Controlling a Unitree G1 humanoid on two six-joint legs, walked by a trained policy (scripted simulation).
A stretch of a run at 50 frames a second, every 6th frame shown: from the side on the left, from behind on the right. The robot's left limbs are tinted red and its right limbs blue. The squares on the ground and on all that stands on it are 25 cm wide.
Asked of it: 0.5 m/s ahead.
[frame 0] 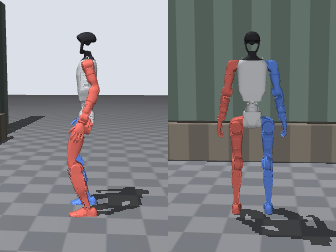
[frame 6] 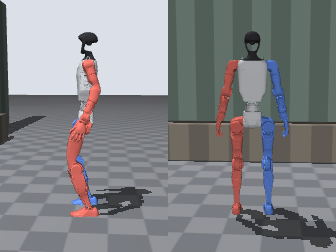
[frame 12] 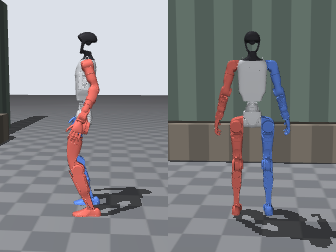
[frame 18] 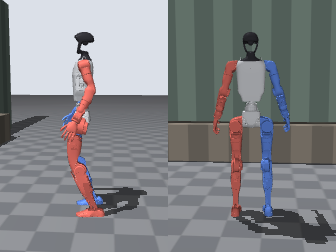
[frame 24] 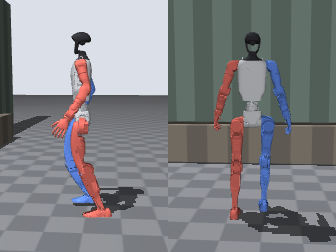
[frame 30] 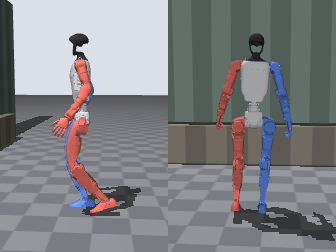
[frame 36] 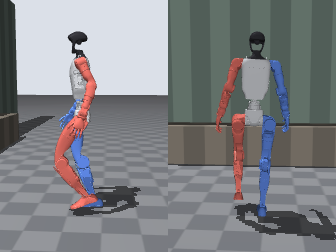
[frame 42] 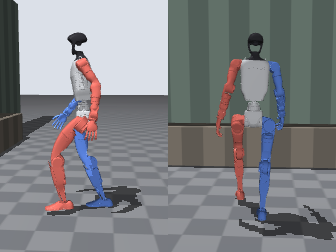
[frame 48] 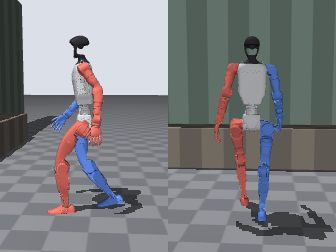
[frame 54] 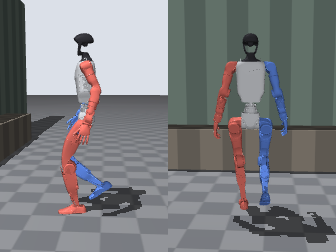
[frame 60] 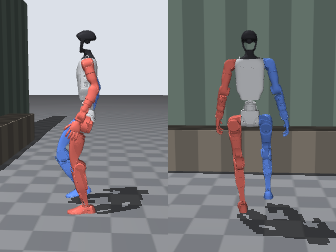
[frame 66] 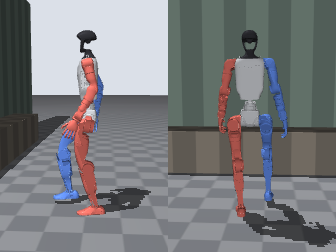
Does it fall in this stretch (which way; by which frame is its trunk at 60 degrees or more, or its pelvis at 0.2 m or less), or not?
no
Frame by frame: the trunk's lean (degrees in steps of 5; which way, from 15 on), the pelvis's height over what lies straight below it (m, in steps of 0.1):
0: 0, 0.8
6: 0, 0.8
12: 5, 0.8
18: 5, 0.8
24: 0, 0.8
30: 5, 0.8
36: 5, 0.8
42: 5, 0.8
48: 5, 0.7
54: 0, 0.8
60: 0, 0.8
66: 0, 0.8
